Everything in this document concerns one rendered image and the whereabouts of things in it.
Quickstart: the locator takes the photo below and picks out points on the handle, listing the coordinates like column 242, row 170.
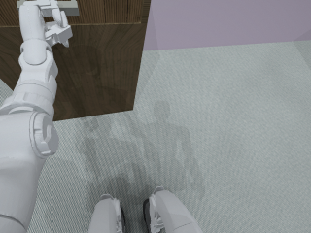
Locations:
column 70, row 8

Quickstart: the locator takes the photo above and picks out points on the cabinet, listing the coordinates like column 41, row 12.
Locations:
column 97, row 74

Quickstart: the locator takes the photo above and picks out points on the left robot forearm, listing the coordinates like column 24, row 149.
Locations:
column 36, row 87

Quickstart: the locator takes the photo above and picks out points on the drawer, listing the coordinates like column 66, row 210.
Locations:
column 90, row 11

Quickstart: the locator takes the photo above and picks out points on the right robot thigh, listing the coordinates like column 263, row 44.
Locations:
column 175, row 216

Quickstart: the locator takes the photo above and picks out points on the right robot shin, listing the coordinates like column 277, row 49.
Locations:
column 156, row 224

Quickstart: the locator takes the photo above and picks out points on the robot left hand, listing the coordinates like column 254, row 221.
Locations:
column 33, row 27

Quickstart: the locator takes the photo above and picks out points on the left robot upper arm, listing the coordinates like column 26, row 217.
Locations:
column 26, row 140

